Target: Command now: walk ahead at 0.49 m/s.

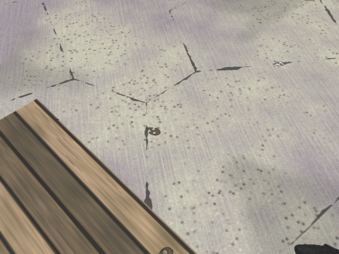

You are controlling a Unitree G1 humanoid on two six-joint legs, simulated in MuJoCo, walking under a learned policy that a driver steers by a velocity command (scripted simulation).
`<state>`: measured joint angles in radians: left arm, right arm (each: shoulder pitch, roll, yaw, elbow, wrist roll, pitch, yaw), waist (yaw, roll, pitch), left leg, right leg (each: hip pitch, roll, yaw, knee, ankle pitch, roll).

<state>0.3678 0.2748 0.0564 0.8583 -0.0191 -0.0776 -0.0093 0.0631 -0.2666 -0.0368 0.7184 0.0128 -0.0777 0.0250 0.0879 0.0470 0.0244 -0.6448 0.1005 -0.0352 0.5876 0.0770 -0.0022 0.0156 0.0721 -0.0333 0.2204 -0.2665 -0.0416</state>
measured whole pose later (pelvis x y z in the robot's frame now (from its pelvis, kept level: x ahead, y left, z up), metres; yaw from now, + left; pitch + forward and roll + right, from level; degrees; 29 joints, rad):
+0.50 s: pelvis +0.28 +0.04 +0.01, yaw -1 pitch +1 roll +2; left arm 0.08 0.27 0.04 0.77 -0.01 -0.07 -0.02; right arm 0.36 -0.27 -0.05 0.86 0.01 -0.08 0.01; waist -0.08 -0.05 0.02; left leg -0.01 -0.07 0.05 0.20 -0.23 0.06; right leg -0.65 -0.11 0.04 0.62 0.08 0.01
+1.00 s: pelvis +0.57 -0.01 +0.01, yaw +4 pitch +1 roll -2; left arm 0.30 0.27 0.05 0.90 0.01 -0.10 -0.01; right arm 0.16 -0.29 -0.05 0.79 0.02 -0.05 0.01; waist 0.06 0.05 0.01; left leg -0.70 0.11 -0.06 0.75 0.05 0.00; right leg 0.00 0.06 -0.13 0.19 -0.21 -0.05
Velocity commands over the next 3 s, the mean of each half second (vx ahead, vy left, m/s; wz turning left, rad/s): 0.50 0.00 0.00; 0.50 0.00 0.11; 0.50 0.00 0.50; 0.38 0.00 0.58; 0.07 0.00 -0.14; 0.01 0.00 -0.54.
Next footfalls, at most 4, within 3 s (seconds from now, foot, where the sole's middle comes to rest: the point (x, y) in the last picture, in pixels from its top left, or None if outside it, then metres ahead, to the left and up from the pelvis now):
0.10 left None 0.25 0.14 -0.78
0.64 right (217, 237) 0.55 -0.10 -0.78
1.18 left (161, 169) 0.84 0.15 -0.78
1.66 right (188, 116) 1.17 0.04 -0.78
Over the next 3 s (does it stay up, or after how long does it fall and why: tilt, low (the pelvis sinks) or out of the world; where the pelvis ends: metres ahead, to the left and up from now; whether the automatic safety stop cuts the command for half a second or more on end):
stays up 1.17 0.19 0.00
